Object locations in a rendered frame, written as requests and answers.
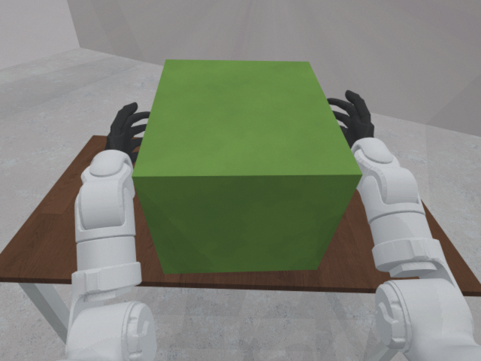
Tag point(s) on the right robot upper arm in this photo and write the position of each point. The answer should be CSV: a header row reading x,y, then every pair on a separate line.
x,y
425,320

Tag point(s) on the table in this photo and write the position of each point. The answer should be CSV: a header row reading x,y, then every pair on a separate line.
x,y
44,252

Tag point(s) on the robot left forearm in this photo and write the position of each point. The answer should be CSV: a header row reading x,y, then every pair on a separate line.
x,y
104,233

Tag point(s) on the robot right forearm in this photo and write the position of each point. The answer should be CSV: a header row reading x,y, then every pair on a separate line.
x,y
403,244

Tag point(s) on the robot right hand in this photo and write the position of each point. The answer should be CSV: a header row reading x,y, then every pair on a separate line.
x,y
358,122

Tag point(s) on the left robot upper arm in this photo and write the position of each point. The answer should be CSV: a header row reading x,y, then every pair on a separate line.
x,y
118,332

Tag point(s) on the robot left hand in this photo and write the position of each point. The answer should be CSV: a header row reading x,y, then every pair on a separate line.
x,y
121,132

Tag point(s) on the carton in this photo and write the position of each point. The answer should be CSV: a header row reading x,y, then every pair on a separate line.
x,y
243,167

